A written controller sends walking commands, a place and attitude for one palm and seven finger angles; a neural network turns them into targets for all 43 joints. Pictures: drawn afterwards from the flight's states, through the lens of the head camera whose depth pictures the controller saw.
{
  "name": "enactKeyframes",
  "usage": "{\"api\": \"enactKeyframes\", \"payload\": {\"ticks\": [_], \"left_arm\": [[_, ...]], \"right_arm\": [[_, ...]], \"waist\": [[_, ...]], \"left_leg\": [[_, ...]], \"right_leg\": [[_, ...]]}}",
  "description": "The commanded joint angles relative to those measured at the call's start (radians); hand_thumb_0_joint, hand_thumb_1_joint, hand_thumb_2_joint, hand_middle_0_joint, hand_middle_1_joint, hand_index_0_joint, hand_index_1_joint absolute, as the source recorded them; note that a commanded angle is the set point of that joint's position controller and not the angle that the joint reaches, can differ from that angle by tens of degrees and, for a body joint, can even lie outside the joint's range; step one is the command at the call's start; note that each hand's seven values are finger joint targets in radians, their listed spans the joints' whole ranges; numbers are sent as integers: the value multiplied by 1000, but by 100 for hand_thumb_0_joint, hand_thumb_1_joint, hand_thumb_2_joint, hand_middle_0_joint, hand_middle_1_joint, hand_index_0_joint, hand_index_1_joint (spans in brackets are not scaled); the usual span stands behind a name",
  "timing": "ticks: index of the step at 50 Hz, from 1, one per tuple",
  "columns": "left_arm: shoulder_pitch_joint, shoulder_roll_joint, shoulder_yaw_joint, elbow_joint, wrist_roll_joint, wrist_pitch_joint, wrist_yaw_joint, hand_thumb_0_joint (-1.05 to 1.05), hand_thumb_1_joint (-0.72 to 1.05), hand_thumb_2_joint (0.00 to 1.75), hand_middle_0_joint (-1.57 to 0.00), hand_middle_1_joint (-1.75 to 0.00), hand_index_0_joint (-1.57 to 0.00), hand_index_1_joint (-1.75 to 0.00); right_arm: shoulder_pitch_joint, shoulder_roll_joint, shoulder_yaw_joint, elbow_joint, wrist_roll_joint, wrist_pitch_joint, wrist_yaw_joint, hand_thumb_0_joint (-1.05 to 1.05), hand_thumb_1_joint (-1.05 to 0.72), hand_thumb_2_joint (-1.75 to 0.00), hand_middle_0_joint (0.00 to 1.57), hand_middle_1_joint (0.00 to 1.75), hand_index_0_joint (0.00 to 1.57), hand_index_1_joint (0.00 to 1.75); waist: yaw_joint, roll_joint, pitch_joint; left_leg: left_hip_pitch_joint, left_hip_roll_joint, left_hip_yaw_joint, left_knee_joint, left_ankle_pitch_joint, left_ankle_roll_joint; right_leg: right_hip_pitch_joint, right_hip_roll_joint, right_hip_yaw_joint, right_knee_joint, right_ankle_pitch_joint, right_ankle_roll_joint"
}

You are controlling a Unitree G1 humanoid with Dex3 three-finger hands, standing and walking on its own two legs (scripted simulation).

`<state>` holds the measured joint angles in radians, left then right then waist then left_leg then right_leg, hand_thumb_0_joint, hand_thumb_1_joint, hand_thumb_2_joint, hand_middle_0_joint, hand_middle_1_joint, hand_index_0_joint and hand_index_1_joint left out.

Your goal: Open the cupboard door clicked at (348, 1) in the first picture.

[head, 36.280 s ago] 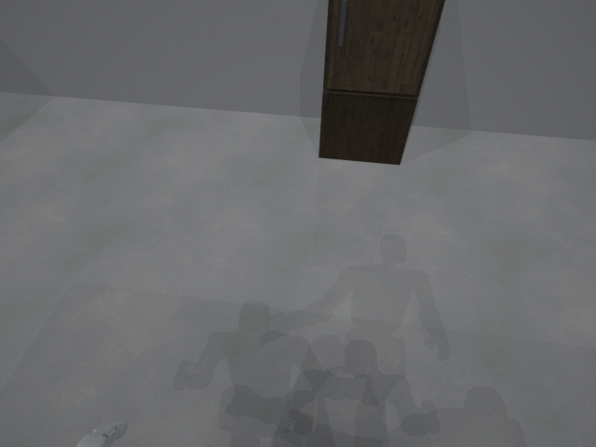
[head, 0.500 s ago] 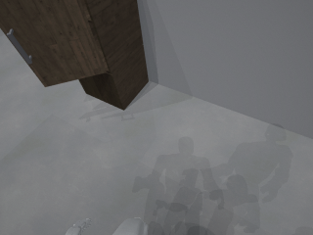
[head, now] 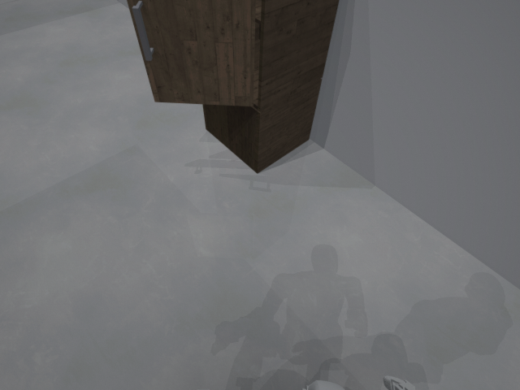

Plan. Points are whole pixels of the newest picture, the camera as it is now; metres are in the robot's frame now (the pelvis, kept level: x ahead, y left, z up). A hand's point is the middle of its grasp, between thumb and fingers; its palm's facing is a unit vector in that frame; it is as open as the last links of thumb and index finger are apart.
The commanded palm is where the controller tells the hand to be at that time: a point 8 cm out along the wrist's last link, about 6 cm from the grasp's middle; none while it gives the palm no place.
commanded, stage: take the last steps up to it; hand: left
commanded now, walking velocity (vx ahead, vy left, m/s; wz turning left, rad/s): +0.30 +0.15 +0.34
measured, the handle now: (144, 31) +1.10 +0.47 -0.04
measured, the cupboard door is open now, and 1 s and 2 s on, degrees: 46 46 46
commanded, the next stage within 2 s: come to a stop and stand still in 1.82 s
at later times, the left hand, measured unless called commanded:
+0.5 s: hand out of the picture -0.03 +0.15 -0.15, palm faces +0.27 -0.95 -0.18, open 7.4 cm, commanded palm none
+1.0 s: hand (111, 281) +0.30 +0.32 -0.14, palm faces +0.16 -0.97 -0.20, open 7.4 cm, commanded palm none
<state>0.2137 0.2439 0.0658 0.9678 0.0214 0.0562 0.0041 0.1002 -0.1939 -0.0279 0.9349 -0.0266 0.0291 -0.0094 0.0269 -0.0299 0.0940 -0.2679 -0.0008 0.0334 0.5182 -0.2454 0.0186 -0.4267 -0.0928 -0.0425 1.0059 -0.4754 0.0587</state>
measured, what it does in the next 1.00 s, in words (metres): walks ahead: right foot, then left foot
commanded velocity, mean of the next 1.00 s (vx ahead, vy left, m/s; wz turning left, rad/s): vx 0.30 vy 0.10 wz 0.07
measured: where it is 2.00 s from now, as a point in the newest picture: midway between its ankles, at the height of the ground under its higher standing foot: (219, 288)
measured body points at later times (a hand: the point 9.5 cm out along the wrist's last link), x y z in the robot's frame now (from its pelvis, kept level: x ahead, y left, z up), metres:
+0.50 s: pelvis +0.06 +0.01 +0.01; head +0.10 +0.00 +0.46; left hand -0.04 +0.20 -0.14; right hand +0.17 -0.23 -0.15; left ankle +0.11 +0.18 -0.67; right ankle -0.01 -0.14 -0.73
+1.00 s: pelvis +0.21 +0.12 +0.01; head +0.23 +0.12 +0.46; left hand +0.30 +0.37 -0.13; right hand +0.22 -0.11 -0.15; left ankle +0.15 +0.19 -0.73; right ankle +0.31 +0.02 -0.68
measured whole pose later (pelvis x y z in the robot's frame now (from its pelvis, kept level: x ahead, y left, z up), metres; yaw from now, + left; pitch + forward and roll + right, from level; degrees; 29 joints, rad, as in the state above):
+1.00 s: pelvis +0.21 +0.12 +0.01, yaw +9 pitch +0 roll +2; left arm 0.10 0.18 0.06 0.97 0.03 -0.01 -0.02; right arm 0.34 -0.17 -0.03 1.08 -0.03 -0.06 -0.02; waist -0.02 -0.03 0.03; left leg -0.06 -0.05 0.20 0.30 -0.24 0.07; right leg -0.57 -0.11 -0.07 0.91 -0.19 0.01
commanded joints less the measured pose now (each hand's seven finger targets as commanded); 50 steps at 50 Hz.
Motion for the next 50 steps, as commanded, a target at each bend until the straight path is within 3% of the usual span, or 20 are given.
{"api": "enactKeyframes", "payload": {"ticks": [1, 3, 5, 6, 7, 8, 9, 11, 14, 18, 26, 28, 29, 30, 31, 32, 33, 36, 40, 50], "left_arm": [[20, 39, 2, -64, -4, -26, 3, 0, 90, 90, -20, -30, -20, -30], [36, 29, 2, -65, -3, -37, -3, 0, 90, 90, -20, -30, -20, -30], [135, 33, 10, -34, 1, -55, -10, 0, 90, 90, -20, -30, -20, -30], [206, 84, 24, -14, 8, -69, -8, 0, 90, 90, -20, -30, -20, -30], [257, 180, 44, -1, 23, -77, 4, 0, 90, 90, -20, -30, -20, -30], [253, 198, 38, -18, 9, -78, 12, 0, 90, 90, -20, -30, -20, -30], [184, 172, 32, -33, 3, -83, 11, 0, 90, 90, -20, -30, -20, -30], [96, 107, 19, -35, 2, -103, 14, 0, 90, 90, -20, -30, -20, -30], [126, 65, 10, -16, -3, -126, 12, 0, 90, 90, -20, -30, -20, -30], [228, 68, 13, 43, 1, -137, 17, 0, 90, 90, -20, -30, -20, -30], [268, 82, 13, 108, 16, -128, 16, 0, 90, 90, -20, -30, -20, -30], [218, 105, 21, 99, 13, -124, 15, 0, 90, 90, -20, -30, -20, -30], [196, 107, 22, 97, 9, -122, 14, 0, 90, 90, -20, -30, -20, -30], [209, 73, 12, 86, 4, -119, 5, 0, 90, 90, -20, -30, -20, -30], [233, -1, 0, 62, -9, -113, -3, 0, 90, 90, -20, -30, -20, -30], [139, -7, -7, 21, -7, -104, 8, 0, 90, 90, -20, -30, -20, -30], [83, -11, -4, 0, -8, -106, 11, 0, 90, 90, -20, -30, -20, -30], [85, -15, -1, 48, 2, -94, -5, 0, 90, 90, -20, -30, -20, -30], [104, -51, 1, 52, 6, -72, -10, 0, 90, 90, -20, -30, -20, -30], [-148, -34, -10, -61, 4, -69, -22, 0, 90, 90, -20, -30, -20, -30]], "right_arm": [[48, -201, -49, -40, -1, -16, -13, 0, -90, -90, 20, 30, 20, 30], [47, -201, -53, -39, -3, -11, -7, 0, -90, -90, 20, 30, 20, 30], [19, -197, -59, -40, 4, -7, -2, 0, -90, -90, 20, 30, 20, 30], [11, -162, -57, -46, 12, -9, 4, 0, -90, -90, 20, 30, 20, 30], [-5, -78, -44, -77, 20, -14, 12, 0, -90, -90, 20, 30, 20, 30], [-88, -133, -50, -111, 2, -12, 20, 0, -90, -90, 20, 30, 20, 30], [-85, -140, -57, -112, -4, -9, 30, 0, -90, -90, 20, 30, 20, 30], [-16, -133, -68, -53, -6, -1, 38, 0, -90, -90, 20, 30, 20, 30], [22, -92, -57, -12, -1, 4, 51, 0, -90, -90, 20, 30, 20, 30], [-15, -64, -48, -6, 3, 0, 57, 0, -90, -90, 20, 30, 20, 30], [-102, -31, -22, -30, 10, -30, 68, 0, -90, -90, 20, 30, 20, 30], [7, -49, -25, -4, 9, -46, 59, 0, -90, -90, 20, 30, 20, 30], [137, -76, -32, 39, 3, -55, 51, 0, -90, -90, 20, 30, 20, 30], [297, -159, -50, 82, -2, -62, 37, 0, -90, -90, 20, 30, 20, 30], [418, -287, -88, 103, -9, -70, 20, 0, -90, -90, 20, 30, 20, 30], [467, -304, -91, 117, 0, -58, 0, 0, -90, -90, 20, 30, 20, 30], [391, -277, -81, 103, -3, -55, -4, 0, -90, -90, 20, 30, 20, 30], [210, -133, -38, 52, -1, -81, -12, 0, -90, -90, 20, 30, 20, 30], [232, -75, -27, 70, 1, -107, -17, 0, -90, -90, 20, 30, 20, 30], [338, -90, -21, 121, -5, -105, -12, 0, -90, -90, 20, 30, 20, 30]], "waist": [[-30, 183, -131], [-23, 207, -133], [25, 157, -130], [62, 22, -124], [93, -305, -85], [109, -274, -1], [59, -141, 47], [-5, -176, 41], [-12, -138, 21], [19, -84, 0], [45, -188, 26], [-13, -178, -19], [-76, -137, -79], [-136, 22, -207], [-166, 329, -306], [-185, 319, -324], [-152, 201, -226], [-59, 156, -100], [-12, 106, -66], [-47, 71, -1]], "left_leg": [[71, 228, -196, -193, 238, 149], [27, 208, -223, -183, 44, 143], [-96, 146, -205, -108, -183, 97], [-235, 56, -139, 48, -272, 51], [-468, -59, -10, 335, -358, -16], [-515, -22, -83, 554, -359, -23], [-515, 18, -135, 635, -237, -18], [-469, 58, -126, 706, -80, -35], [-443, 61, -74, 676, 42, -65], [-480, 73, -29, 575, 70, -76], [-284, 50, 82, 166, -14, -37], [-99, 12, 112, 69, -36, -11], [101, -19, 135, -17, 17, -2], [346, 43, 84, -32, 39, 19], [543, 322, -335, -81, 102, 109], [523, 388, -434, -202, 161, 163], [411, 412, -376, -225, 121, 192], [148, 328, -196, -267, 124, 147], [115, 287, -93, -329, 269, 156], [230, 281, -16, -335, 375, 163]], "right_leg": [[45, 21, -13, -126, 14, 1], [128, 52, -44, -262, 14, -4], [314, 75, -78, -477, 120, -7], [452, 4, 9, -622, 69, -23], [543, -281, 363, -791, -140, -112], [381, -428, 567, -897, -196, -189], [303, -410, 488, -917, -216, -205], [262, -319, 353, -879, -101, -152], [304, -239, 99, -845, 190, -110], [425, -259, 31, -829, 331, -126], [424, -279, -67, -733, 557, -127], [372, -275, -100, -634, 656, -120], [302, -234, -150, -482, 690, -96], [201, -175, -184, -254, 546, -71], [-92, -4, -193, 54, -70, -21], [-183, 20, -55, 232, -163, -50], [-218, -26, -7, 316, -109, -79], [-171, -84, 31, 300, 97, -70], [-162, -59, 21, 182, 197, -53], [-169, -28, -20, -204, 287, -59]]}}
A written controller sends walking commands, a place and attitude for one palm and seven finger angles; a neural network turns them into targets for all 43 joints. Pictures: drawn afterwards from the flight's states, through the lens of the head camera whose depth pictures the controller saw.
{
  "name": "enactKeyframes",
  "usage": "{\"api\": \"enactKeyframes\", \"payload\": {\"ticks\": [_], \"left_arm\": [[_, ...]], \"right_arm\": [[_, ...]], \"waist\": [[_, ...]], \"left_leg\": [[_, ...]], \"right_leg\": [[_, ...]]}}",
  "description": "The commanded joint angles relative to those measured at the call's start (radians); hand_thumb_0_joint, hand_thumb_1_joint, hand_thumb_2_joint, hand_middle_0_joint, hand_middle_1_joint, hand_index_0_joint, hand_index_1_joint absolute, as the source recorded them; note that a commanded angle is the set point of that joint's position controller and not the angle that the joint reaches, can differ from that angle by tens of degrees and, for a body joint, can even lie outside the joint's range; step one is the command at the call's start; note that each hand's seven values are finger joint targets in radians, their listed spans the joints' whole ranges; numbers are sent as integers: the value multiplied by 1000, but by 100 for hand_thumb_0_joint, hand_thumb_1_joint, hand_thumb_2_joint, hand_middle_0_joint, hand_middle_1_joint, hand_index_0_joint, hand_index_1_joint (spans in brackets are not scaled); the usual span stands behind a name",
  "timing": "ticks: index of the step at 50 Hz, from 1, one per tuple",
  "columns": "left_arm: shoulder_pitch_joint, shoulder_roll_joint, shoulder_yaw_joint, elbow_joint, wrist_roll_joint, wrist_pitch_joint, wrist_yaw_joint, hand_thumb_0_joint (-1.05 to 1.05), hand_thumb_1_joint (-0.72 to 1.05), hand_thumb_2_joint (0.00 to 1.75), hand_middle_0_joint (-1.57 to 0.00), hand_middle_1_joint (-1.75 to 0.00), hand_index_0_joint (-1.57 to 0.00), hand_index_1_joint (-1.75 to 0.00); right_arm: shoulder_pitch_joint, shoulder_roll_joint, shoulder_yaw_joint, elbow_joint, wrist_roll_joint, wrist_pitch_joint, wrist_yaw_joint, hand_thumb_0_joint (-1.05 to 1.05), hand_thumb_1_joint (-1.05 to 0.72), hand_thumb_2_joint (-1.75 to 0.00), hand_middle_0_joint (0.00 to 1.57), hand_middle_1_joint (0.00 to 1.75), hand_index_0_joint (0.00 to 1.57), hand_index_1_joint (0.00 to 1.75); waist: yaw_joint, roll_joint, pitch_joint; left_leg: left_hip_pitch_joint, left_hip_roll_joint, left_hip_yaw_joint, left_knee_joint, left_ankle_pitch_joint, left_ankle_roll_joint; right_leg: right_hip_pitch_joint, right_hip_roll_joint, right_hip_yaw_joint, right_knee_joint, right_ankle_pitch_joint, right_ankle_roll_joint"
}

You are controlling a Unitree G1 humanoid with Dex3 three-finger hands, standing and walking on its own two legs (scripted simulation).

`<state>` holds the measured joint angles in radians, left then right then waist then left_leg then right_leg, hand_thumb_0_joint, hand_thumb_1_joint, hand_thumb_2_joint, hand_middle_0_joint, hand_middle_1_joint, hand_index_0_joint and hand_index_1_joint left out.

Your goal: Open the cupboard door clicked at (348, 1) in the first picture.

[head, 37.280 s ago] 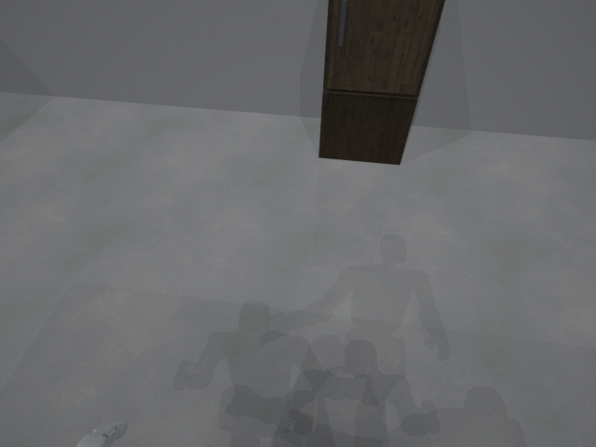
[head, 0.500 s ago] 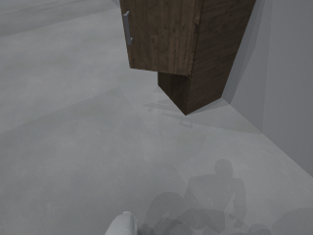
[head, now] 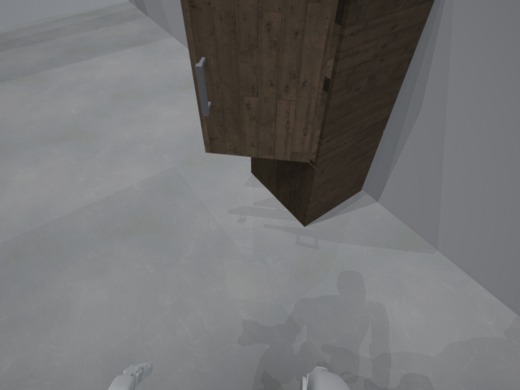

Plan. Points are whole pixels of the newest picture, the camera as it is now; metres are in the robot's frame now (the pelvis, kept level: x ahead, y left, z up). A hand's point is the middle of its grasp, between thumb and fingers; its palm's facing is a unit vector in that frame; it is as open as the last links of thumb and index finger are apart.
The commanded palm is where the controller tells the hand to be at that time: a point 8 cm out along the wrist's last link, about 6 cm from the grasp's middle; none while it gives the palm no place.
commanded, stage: take the last steps up to it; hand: left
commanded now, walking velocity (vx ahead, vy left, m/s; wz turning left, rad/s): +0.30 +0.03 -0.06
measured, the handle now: (204, 87) +0.94 +0.21 -0.05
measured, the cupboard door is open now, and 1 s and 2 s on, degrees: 46 46 46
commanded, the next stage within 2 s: come to a stop and stand still in 0.82 s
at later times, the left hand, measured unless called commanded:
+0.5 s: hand out of the picture +0.15 +0.16 -0.17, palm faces +0.07 -0.98 -0.19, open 7.2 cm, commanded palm none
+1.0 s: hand (170, 259) +0.41 +0.22 -0.17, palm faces -0.01 -0.98 -0.21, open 7.3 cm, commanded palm none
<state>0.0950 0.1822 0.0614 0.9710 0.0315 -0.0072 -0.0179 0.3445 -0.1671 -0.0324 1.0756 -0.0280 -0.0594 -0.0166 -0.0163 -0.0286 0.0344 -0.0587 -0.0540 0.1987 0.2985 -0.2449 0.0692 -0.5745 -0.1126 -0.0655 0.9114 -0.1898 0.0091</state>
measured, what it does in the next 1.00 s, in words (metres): walks ahead: right foot, then left foot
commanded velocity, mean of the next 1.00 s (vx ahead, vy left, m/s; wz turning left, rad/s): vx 0.20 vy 0.03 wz -0.01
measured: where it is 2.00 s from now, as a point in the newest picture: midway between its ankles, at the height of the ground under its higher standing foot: (258, 362)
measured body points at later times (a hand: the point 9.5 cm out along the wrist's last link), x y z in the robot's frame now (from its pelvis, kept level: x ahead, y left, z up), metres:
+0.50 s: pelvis +0.17 -0.02 +0.00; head +0.19 -0.02 +0.45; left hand +0.15 +0.21 -0.15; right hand +0.23 -0.26 -0.15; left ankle +0.25 +0.12 -0.70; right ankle +0.13 -0.12 -0.74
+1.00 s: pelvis +0.32 +0.03 +0.00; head +0.35 +0.04 +0.45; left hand +0.41 +0.27 -0.15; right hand +0.29 -0.19 -0.15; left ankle +0.29 +0.12 -0.74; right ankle +0.37 -0.10 -0.70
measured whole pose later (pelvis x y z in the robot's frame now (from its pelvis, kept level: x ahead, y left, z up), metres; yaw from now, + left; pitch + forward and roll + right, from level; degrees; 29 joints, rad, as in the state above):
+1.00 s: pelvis +0.32 +0.03 +0.00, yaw -2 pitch +0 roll +1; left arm 0.15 0.20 0.05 1.03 0.03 -0.01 0.00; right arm 0.33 -0.15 -0.02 1.10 -0.03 -0.05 -0.03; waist -0.02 -0.02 0.05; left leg -0.12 -0.02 0.16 0.36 -0.24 0.06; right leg -0.47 -0.09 -0.06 0.80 -0.26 0.01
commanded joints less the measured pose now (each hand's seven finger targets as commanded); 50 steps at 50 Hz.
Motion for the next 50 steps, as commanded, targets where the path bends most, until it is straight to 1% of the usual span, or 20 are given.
{"api": "enactKeyframes", "payload": {"ticks": [1, 4, 5, 7, 8, 9, 10, 12, 14, 16, 26, 29, 30, 31, 32, 33, 36, 39, 46, 50], "left_arm": [[-49, 30, -7, -73, -6, -11, 0, 0, 90, 90, -20, -30, -20, -30], [-63, 31, -10, -87, -7, -17, -2, 0, 90, 90, -20, -30, -20, -30], [-33, 35, -8, -78, -6, -21, -1, 0, 90, 90, -20, -30, -20, -30], [189, 85, 11, -10, -5, -39, 4, 0, 90, 90, -20, -30, -20, -30], [348, 173, 37, 39, -1, -51, 14, 0, 90, 90, -20, -30, -20, -30], [426, 250, 50, 66, -15, -50, 18, 0, 90, 90, -20, -30, -20, -30], [386, 228, 46, 57, -22, -51, 28, 0, 90, 90, -20, -30, -20, -30], [253, 138, 20, 33, -23, -52, 36, 0, 90, 90, -20, -30, -20, -30], [206, 74, 0, 31, -22, -64, 33, 0, 90, 90, -20, -30, -20, -30], [215, 45, 2, 43, -12, -73, 33, 0, 90, 90, -20, -30, -20, -30], [278, 129, 11, 114, -4, -74, 21, 0, 90, 90, -20, -30, -20, -30], [252, 129, 14, 118, -9, -62, 23, 0, 90, 90, -20, -30, -20, -30], [250, 111, 7, 113, -11, -59, 20, 0, 90, 90, -20, -30, -20, -30], [283, 61, -2, 97, -18, -58, 15, 0, 90, 90, -20, -30, -20, -30], [244, 43, -12, 62, -20, -62, 18, 0, 90, 90, -20, -30, -20, -30], [201, 61, -8, 52, -13, -59, 25, 0, 90, 90, -20, -30, -20, -30], [206, 42, -4, 82, -7, -41, 13, 0, 90, 90, -20, -30, -20, -30], [240, 8, -6, 87, -8, -22, 13, 0, 90, 90, -20, -30, -20, -30], [126, 10, -11, 38, -8, -7, 15, 0, 90, 90, -20, -30, -20, -30], [118, 8, -28, 44, -15, -1, 30, 0, 90, 90, -20, -30, -20, -30]], "right_arm": [[108, -117, -16, -9, -5, -15, -5, 0, -90, -90, 20, 30, 20, 30], [134, -122, -12, 15, -8, -10, -6, 0, -90, -90, 20, 30, 20, 30], [136, -124, -11, 22, -8, -7, -7, 0, -90, -90, 20, 30, 20, 30], [102, -126, -11, 20, 6, -8, -4, 0, -90, -90, 20, 30, 20, 30], [90, -100, -11, -3, 20, -13, 4, 0, -90, -90, 20, 30, 20, 30], [87, -83, -10, -27, 23, -13, 5, 0, -90, -90, 20, 30, 20, 30], [24, -110, -19, -36, 19, -6, 4, 0, -90, -90, 20, 30, 20, 30], [-56, -63, -22, -40, 16, 8, 8, 0, -90, -90, 20, 30, 20, 30], [0, -20, -13, -16, 8, 29, 13, 0, -90, -90, 20, 30, 20, 30], [26, 1, -18, -2, 3, 40, 21, 0, -90, -90, 20, 30, 20, 30], [-210, -37, -25, -101, 5, 23, 47, 0, -90, -90, 20, 30, 20, 30], [-107, -71, -28, -70, 3, 8, 37, 0, -90, -90, 20, 30, 20, 30], [2, -119, -38, -35, 1, 0, 28, 0, -90, -90, 20, 30, 20, 30], [109, -221, -62, -16, -11, -6, 17, 0, -90, -90, 20, 30, 20, 30], [182, -264, -66, -16, -7, 5, 3, 0, -90, -90, 20, 30, 20, 30], [142, -245, -55, -22, -5, 14, -3, 0, -90, -90, 20, 30, 20, 30], [-23, -138, -19, -72, 2, -4, -12, 0, -90, -90, 20, 30, 20, 30], [-11, -113, -8, -57, 6, -17, -17, 0, -90, -90, 20, 30, 20, 30], [29, -99, -7, -29, 0, -9, -16, 0, -90, -90, 20, 30, 20, 30], [27, -104, 1, -5, -1, 9, -28, 0, -90, -90, 20, 30, 20, 30]], "waist": [[-10, 72, 65], [-17, 90, 57], [-1, 67, 40], [101, 22, -67], [153, -123, -173], [153, -243, -210], [152, -101, -143], [87, -42, -2], [29, -76, 11], [8, -99, -1], [53, -104, 69], [-12, -47, 37], [-56, 41, -33], [-84, 272, -127], [-105, 346, -160], [-87, 232, -120], [-5, 148, -6], [27, 130, -27], [22, 136, 18], [25, 108, -18]], "left_leg": [[30, 336, -183, -98, 397, 110], [28, 330, -161, -33, 435, 91], [25, 314, -151, 17, 476, 80], [-101, 239, -98, 279, 488, 24], [-337, 137, -24, 521, 241, -27], [-525, 33, -36, 825, -354, -64], [-582, 84, -176, 933, -333, -55], [-579, 148, -218, 922, -169, -65], [-486, 165, -201, 840, -79, -84], [-432, 157, -166, 734, -43, -98], [-390, 124, -115, 339, -3, -97], [-132, 72, -74, 175, 55, -83], [43, 108, -117, 132, 64, -62], [207, 323, -387, 107, 112, 18], [252, 460, -558, 21, 261, 113], [172, 472, -513, 11, 277, 145], [-60, 383, -349, -52, 281, 95], [-80, 337, -240, -64, 434, 83], [-80, 321, -196, -67, 489, 101], [-83, 310, -180, 47, 686, 65]], "right_leg": [[-6, 1, -5, -152, -14, -16], [101, 36, -39, -251, -53, -32], [168, 59, -57, -297, -58, -40], [519, 64, -29, -410, 43, -72], [791, -142, 235, -436, 122, -154], [898, -363, 528, -564, 269, -279], [803, -366, 508, -604, 213, -299], [570, -280, 346, -646, 211, -216], [436, -206, 188, -694, 198, -164], [395, -159, 110, -717, 165, -146], [439, -206, 113, -698, 71, -157], [350, -153, 52, -551, 117, -113], [289, -95, -2, -363, 139, -84], [116, 29, -89, -105, -128, -35], [-5, 85, -66, 143, -410, -24], [-26, 43, 6, 255, -396, -42], [-1, -20, 51, 295, -207, -21], [45, -6, 41, 231, -132, -5], [88, 6, 16, -45, -69, -3], [272, 52, -4, -258, -39, -8]]}}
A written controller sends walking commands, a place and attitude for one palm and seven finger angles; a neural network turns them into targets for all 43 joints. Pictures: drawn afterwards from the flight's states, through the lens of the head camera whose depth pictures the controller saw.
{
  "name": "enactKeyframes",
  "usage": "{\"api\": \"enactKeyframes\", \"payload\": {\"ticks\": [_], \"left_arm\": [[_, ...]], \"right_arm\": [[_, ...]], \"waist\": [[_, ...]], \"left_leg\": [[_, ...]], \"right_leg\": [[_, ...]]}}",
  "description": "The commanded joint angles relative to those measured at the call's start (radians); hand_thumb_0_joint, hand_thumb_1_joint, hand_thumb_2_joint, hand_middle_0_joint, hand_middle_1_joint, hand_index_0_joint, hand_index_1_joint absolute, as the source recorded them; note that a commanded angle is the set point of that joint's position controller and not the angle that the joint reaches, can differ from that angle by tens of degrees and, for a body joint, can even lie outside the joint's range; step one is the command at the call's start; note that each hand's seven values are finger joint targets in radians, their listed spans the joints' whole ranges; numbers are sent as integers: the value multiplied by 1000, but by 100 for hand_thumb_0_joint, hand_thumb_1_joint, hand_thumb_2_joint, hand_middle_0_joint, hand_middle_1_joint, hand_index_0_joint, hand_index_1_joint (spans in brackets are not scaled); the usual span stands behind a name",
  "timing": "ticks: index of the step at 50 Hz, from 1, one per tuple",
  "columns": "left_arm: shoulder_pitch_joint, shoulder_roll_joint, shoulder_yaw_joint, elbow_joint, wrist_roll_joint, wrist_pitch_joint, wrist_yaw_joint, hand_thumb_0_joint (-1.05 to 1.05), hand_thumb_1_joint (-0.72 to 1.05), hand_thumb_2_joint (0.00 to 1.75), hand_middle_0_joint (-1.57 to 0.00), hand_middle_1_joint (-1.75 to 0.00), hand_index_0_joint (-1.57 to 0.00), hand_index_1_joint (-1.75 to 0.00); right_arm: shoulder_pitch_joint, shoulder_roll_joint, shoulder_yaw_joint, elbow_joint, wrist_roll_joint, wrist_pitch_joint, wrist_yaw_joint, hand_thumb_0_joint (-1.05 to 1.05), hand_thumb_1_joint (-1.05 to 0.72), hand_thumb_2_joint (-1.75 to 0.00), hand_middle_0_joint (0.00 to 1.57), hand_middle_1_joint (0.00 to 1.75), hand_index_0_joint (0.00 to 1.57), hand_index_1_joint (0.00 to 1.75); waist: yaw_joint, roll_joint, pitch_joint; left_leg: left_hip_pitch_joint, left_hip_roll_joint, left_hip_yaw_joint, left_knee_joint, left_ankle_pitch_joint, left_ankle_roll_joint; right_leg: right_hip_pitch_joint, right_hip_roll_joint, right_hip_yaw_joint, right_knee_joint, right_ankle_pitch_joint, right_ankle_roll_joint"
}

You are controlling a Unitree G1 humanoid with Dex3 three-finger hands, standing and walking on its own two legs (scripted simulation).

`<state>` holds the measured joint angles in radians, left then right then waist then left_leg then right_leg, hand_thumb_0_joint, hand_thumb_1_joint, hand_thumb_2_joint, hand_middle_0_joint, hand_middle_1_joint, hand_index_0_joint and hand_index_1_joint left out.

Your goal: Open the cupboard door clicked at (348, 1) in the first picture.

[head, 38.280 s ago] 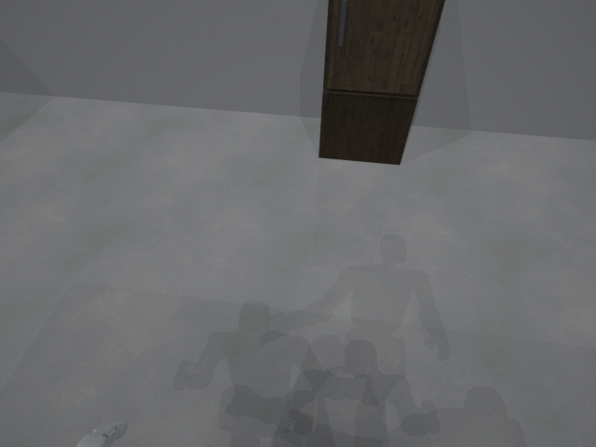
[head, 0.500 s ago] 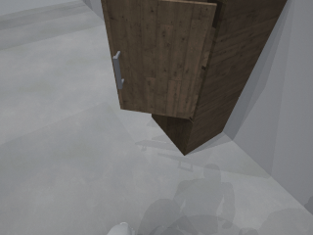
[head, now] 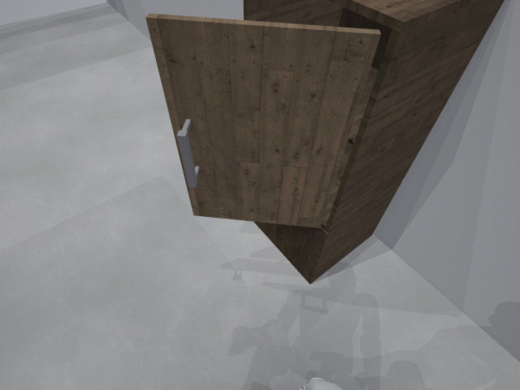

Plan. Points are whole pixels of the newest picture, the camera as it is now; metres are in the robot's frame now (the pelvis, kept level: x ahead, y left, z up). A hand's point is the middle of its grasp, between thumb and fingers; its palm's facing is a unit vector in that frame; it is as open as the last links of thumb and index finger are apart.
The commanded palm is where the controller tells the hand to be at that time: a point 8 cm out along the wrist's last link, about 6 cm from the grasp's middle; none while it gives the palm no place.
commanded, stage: come to a stop and stand still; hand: left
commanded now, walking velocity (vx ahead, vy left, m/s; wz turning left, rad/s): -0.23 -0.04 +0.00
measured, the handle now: (190, 155) +0.62 +0.19 -0.05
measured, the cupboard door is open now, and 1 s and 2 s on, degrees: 46 46 46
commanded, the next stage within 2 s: look again from close up in 0.82 s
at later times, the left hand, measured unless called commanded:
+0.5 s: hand out of the picture +0.05 +0.17 -0.19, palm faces +0.08 -0.97 -0.21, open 7.3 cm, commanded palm none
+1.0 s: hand out of the picture +0.03 +0.17 -0.17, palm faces +0.03 -0.97 -0.24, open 7.4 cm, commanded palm none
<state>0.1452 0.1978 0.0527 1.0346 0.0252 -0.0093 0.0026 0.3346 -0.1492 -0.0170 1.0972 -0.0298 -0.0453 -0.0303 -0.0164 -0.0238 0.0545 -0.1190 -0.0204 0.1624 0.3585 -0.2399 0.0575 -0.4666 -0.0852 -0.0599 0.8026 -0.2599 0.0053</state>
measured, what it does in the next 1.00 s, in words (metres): steps on the spot: right foot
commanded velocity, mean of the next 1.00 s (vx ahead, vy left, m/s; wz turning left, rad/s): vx -0.05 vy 0.03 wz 0.00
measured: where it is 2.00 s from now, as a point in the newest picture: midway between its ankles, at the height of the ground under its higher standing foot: outside the picture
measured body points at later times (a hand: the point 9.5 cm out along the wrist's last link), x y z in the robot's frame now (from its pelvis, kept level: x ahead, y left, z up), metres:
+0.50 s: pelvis +0.01 -0.02 -0.01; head +0.03 -0.01 +0.44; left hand +0.05 +0.23 -0.17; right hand +0.04 -0.24 -0.17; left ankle -0.02 +0.09 -0.74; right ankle +0.05 -0.13 -0.74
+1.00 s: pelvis +0.01 -0.01 -0.01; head +0.01 -0.04 +0.44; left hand +0.02 +0.22 -0.15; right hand +0.02 -0.23 -0.17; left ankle -0.02 +0.09 -0.74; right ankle +0.05 -0.13 -0.74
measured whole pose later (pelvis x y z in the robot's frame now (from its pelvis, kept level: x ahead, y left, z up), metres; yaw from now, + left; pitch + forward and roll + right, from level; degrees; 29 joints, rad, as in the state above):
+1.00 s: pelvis +0.01 -0.01 -0.01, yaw +1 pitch -2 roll +1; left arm 0.27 0.15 -0.01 1.10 0.02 -0.02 0.02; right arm 0.31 -0.17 0.01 1.05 -0.02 -0.02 -0.02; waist -0.01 0.04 0.02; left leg -0.13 0.01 0.12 0.45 -0.29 0.01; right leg -0.26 -0.05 -0.07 0.51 -0.21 -0.01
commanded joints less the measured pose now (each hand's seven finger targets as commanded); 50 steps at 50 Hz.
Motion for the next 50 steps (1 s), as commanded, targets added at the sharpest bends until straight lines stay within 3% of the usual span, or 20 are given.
{"api": "enactKeyframes", "payload": {"ticks": [1, 2, 3, 4, 5, 9, 12, 14, 16, 18, 22, 25, 27, 30, 33, 34, 35, 37, 43, 50], "left_arm": [[93, 10, -16, -13, -9, -1, 13, 0, 90, 90, -20, -30, -20, -30], [143, 33, -13, -1, -9, -5, 15, 0, 90, 90, -20, -30, -20, -30], [165, 86, -6, 8, -7, -11, 22, 0, 90, 90, -20, -30, -20, -30], [165, 130, -4, 14, -11, -16, 27, 0, 90, 90, -20, -30, -20, -30], [142, 156, -7, 13, -17, -13, 27, 0, 90, 90, -20, -30, -20, -30], [79, 128, -2, -9, -17, -5, 49, 0, 90, 90, -20, -30, -20, -30], [61, 133, 15, -17, -14, 4, 54, 0, 90, 90, -20, -30, -20, -30], [34, 131, 23, -25, -16, 8, 53, 0, 90, 90, -20, -30, -20, -30], [26, 85, 16, -40, -17, 22, 45, 0, 90, 90, -20, -30, -20, -30], [7, 39, 12, -56, -9, 42, 41, 0, 90, 90, -20, -30, -20, -30], [74, 29, 4, -31, -2, 44, 27, 0, 90, 90, -20, -30, -20, -30], [98, 62, -4, -14, -4, 26, 27, 0, 90, 90, -20, -30, -20, -30], [82, 81, -7, -12, -6, 18, 26, 0, 90, 90, -20, -30, -20, -30], [83, 75, -15, 0, -10, 9, 27, 0, 90, 90, -20, -30, -20, -30], [109, 67, -19, 18, -12, 5, 27, 0, 90, 90, -20, -30, -20, -30], [226, 77, -30, 43, -1, -16, 70, 0, 90, 90, -20, -30, -20, -30], [206, 119, -29, 13, -8, -27, 64, 0, 90, 90, -20, -30, -20, -30], [178, 115, -30, 8, -12, -30, 45, 0, 90, 90, -20, -30, -20, -30], [161, 67, -46, 19, -11, -21, 30, 0, 90, 90, -20, -30, -20, -30], [156, 76, -39, 21, -16, -21, 31, 0, 90, 90, -20, -30, -20, -30]], "right_arm": [[29, -122, -15, -24, 4, 1, -16, 0, -90, -90, 20, 30, 20, 30], [17, -120, -14, -21, 10, 5, -17, 0, -90, -90, 20, 30, 20, 30], [35, -94, -14, -21, 20, 11, -14, 0, -90, -90, 20, 30, 20, 30], [65, -83, -17, -19, 30, 23, -9, 0, -90, -90, 20, 30, 20, 30], [98, -74, -17, -6, 34, 35, -3, 0, -90, -90, 20, 30, 20, 30], [94, -63, -24, 12, 31, 68, -7, 0, -90, -90, 20, 30, 20, 30], [74, -56, -29, 5, 29, 76, -6, 0, -90, -90, 20, 30, 20, 30], [98, -50, -33, 13, 25, 74, -4, 0, -90, -90, 20, 30, 20, 30], [74, -83, -41, -3, 15, 71, -3, 0, -90, -90, 20, 30, 20, 30], [-13, -107, -43, -47, 4, 72, -5, 0, -90, -90, 20, 30, 20, 30], [-69, -120, -39, -79, 5, 59, -11, 0, -90, -90, 20, 30, 20, 30], [-61, -116, -36, -85, 14, 56, -5, 0, -90, -90, 20, 30, 20, 30], [-38, -106, -34, -77, 19, 64, 2, 0, -90, -90, 20, 30, 20, 30], [11, -92, -27, -48, 15, 66, 8, 0, -90, -90, 20, 30, 20, 30], [13, -89, -17, -32, 15, 55, 7, 0, -90, -90, 20, 30, 20, 30], [-64, -155, -24, -105, 22, 30, 14, 0, -90, -90, 20, 30, 20, 30], [-45, -96, -14, -132, 20, 24, 16, 0, -90, -90, 20, 30, 20, 30], [-31, -97, -6, -132, 14, 15, 15, 0, -90, -90, 20, 30, 20, 30], [5, -122, 1, -123, 14, 13, 7, 0, -90, -90, 20, 30, 20, 30], [28, -119, 9, -82, 11, 6, 6, 0, -90, -90, 20, 30, 20, 30]], "waist": [[42, 84, -43], [68, 59, -75], [59, -24, -109], [40, -86, -128], [17, -94, -117], [19, -230, -141], [20, -121, -127], [1, -55, -134], [12, 116, -111], [30, 243, -3], [53, 153, 25], [38, 35, -17], [14, -48, 9], [-8, -126, 13], [-2, -34, -6], [20, 68, -37], [11, 105, -140], [6, 180, -121], [9, -17, 27], [16, 5, 29]], "left_leg": [[-37, 260, -142, 32, 647, 54], [-47, 225, -122, 88, 541, 13], [-131, 160, -102, 132, 343, -38], [-195, 99, -87, 152, 56, -75], [-170, 61, -84, 163, -114, -90], [-166, 70, -101, 264, -234, -96], [-172, 68, -98, 236, -209, -100], [-98, 80, -99, 111, -40, -97], [-32, 181, -195, 35, 176, -48], [-200, 253, -246, -77, 169, 22], [-206, 223, -204, -62, 113, 29], [-139, 145, -155, 4, 11, -22], [-116, 105, -137, 14, -136, -39], [-38, 89, -122, 27, -88, -37], [-37, 108, -133, -13, -64, -34], [-80, 157, -114, 102, 87, -49], [-96, 109, -128, 87, -21, -55], [-88, 127, -150, 33, 45, -45], [-141, 138, -179, -23, -2, -20], [-127, 132, -165, -51, -7, -21]], "right_leg": [[231, 26, -7, -241, 80, -5], [312, 10, 14, -354, 239, 0], [422, -57, 115, -349, 560, -27], [467, -191, 219, -324, 786, -106], [415, -257, 202, -335, 838, -162], [410, -234, 178, -352, 896, -184], [399, -237, 189, -345, 834, -191], [341, -209, 173, -314, 652, -156], [210, -79, 72, -283, 279, -67], [229, 16, -12, -199, -14, -20], [233, 19, 16, -193, -17, -22], [244, -20, 98, -356, 130, -34], [183, -56, 155, -448, -9, -47], [121, -62, 178, -522, -127, -51], [162, -40, 153, -512, -69, -39], [247, -65, 126, -361, 333, -24], [303, -94, 167, -343, 292, -60], [278, -64, 124, -330, 193, -71], [223, -24, 91, -379, 60, -48], [248, -30, 100, -393, 80, -51]]}}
